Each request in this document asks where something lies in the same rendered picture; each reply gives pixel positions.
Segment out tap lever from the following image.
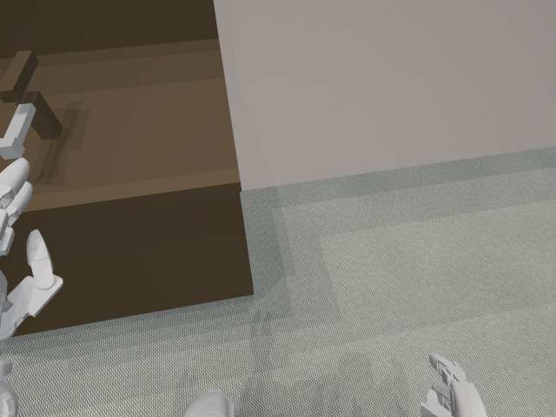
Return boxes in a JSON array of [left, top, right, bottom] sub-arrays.
[[0, 103, 36, 160]]

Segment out counter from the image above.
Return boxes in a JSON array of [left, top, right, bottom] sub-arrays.
[[0, 0, 254, 337]]

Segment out left robot thigh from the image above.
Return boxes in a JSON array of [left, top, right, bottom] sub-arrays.
[[182, 393, 235, 417]]

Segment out left robot forearm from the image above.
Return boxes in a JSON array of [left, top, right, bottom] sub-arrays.
[[0, 358, 18, 417]]

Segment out right robot hand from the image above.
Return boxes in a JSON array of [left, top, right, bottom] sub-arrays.
[[420, 353, 488, 417]]

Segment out left robot hand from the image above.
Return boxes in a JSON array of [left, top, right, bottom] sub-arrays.
[[0, 158, 63, 355]]

